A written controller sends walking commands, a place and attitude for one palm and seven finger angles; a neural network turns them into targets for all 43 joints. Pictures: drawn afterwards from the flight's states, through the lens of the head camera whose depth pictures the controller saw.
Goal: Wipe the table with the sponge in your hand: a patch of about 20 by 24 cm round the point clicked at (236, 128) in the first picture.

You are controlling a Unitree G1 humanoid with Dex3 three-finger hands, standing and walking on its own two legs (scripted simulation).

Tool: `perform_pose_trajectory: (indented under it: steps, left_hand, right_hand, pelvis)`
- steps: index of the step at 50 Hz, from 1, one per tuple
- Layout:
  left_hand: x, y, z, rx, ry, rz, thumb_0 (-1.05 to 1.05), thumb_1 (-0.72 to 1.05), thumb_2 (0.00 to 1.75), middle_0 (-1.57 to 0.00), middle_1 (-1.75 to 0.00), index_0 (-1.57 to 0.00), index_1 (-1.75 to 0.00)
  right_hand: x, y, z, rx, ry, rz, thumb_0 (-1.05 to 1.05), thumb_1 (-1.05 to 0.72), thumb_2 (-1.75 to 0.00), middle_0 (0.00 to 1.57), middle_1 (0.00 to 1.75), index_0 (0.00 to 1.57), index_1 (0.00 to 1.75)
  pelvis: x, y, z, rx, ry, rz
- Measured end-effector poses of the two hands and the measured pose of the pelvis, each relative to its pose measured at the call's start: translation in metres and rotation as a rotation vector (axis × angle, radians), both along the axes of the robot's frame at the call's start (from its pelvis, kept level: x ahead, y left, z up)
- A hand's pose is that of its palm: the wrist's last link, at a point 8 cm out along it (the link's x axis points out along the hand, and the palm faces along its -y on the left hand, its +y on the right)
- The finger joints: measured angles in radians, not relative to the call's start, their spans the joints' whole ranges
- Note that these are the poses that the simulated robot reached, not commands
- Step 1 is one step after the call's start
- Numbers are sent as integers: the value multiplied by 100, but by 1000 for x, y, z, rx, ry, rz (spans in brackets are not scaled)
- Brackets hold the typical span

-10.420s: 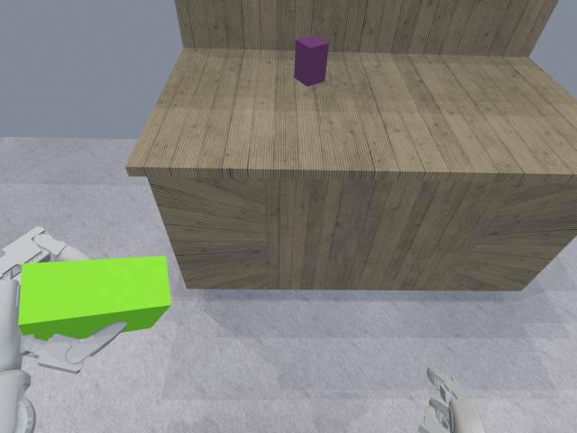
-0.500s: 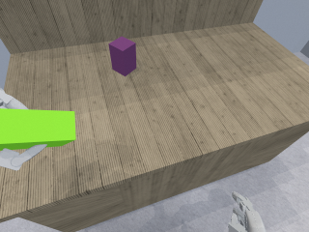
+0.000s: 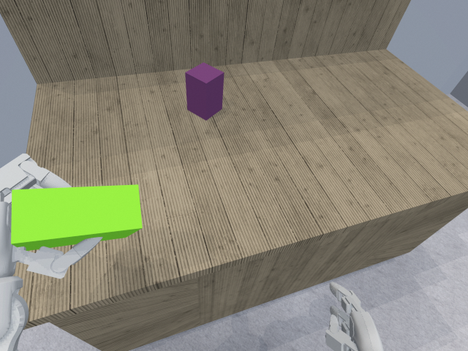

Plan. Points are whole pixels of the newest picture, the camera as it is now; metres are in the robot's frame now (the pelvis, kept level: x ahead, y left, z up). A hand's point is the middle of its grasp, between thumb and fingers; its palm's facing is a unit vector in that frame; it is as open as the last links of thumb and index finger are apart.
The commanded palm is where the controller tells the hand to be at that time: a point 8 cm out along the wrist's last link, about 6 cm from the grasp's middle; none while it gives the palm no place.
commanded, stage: come to a stop and stand still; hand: left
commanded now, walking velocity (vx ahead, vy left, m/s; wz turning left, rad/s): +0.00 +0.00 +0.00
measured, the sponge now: (98, 216) +0.24 +0.21 +0.15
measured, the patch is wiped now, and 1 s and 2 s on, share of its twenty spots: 0.00 0.00 0.00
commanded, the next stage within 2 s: look again from close up in 0.08 s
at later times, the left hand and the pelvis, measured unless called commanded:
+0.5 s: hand (70, 216) +0.23 +0.24 +0.16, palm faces +0.38 -0.85 -0.38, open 9.3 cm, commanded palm +0.17 +0.27 +0.18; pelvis +0.01 -0.01 +0.00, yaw +0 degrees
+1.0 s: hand (78, 227) +0.22 +0.23 +0.15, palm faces +0.42 -0.67 -0.61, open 9.3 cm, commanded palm +0.19 +0.27 +0.18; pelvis +0.01 -0.05 -0.01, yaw +3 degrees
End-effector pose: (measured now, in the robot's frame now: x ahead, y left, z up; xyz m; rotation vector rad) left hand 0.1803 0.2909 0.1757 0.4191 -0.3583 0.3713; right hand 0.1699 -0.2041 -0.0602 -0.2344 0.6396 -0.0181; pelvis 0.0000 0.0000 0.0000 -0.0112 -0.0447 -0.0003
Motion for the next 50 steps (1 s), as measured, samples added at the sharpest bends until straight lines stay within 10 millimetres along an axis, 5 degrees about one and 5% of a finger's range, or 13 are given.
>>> perform_pose_trajectory:
  steps: [16,29,32,35,38,44,50]
  left_hand:
    - [3,-5,1,41,52,-16,-1,-44,104,-81,-138,-82,-138]
    - [10,-13,-1,30,78,-22,-1,-44,104,-81,-138,-82,-138]
    - [24,0,29,215,10,-11,-1,-44,104,-82,-138,-82,-138]
    - [35,21,48,132,17,64,-1,-44,104,-81,-138,-82,-138]
    - [35,15,35,91,146,91,-1,-44,104,-81,-139,-81,-139]
    - [13,-34,-9,170,316,0,-1,-44,104,-81,-139,-81,-139]
    - [-3,-32,3,265,203,136,-1,-44,105,-81,-139,-81,-139]
  right_hand:
    - [-4,-26,0,-46,40,-60,2,-91,-90,20,30,20,30]
    - [6,-28,0,-32,31,-67,2,-91,-90,20,30,20,30]
    - [9,-24,-6,-67,44,6,2,-91,-90,20,30,20,30]
    - [14,-24,-13,-38,58,46,2,-90,-90,20,30,20,30]
    - [23,-26,-13,10,22,34,2,-90,-90,20,30,20,30]
    - [39,-35,-9,7,-45,37,2,-90,-90,20,30,20,30]
    - [47,-47,-20,-34,-5,72,2,-90,-90,20,30,20,30]
  pelvis:
    - [5,-4,2,-6,11,2]
    - [9,-8,2,-5,18,-3]
    - [7,-12,-2,1,15,36]
    - [9,-14,-3,7,7,26]
    - [12,-16,-3,11,4,14]
    - [13,-27,-8,23,18,15]
    - [15,-45,-13,12,33,50]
